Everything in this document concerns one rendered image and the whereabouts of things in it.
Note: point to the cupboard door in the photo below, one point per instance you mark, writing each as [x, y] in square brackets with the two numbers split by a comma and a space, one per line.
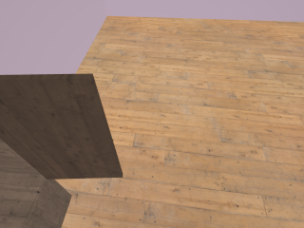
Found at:
[57, 123]

